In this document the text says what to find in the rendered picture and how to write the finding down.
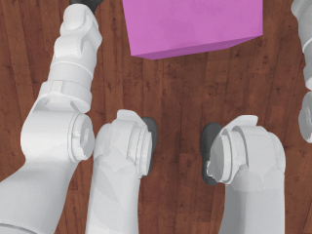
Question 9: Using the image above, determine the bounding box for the robot right upper arm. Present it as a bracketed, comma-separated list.
[298, 91, 312, 143]

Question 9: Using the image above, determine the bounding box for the robot left thigh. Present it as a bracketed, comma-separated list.
[85, 119, 152, 234]

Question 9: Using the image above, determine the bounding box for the robot right forearm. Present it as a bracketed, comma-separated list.
[291, 0, 312, 91]

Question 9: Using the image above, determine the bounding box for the carton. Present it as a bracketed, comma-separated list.
[122, 0, 263, 59]

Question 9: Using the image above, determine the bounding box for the robot left upper arm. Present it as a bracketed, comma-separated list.
[0, 110, 96, 234]

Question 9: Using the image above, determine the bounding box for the robot right thigh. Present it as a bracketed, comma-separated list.
[214, 125, 285, 234]

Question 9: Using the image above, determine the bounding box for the robot left forearm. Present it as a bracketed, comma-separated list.
[20, 4, 102, 154]

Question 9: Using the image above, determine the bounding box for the robot thigh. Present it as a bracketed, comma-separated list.
[85, 119, 152, 234]
[214, 125, 285, 234]

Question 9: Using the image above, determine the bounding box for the left robot hand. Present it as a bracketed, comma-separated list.
[69, 0, 103, 16]

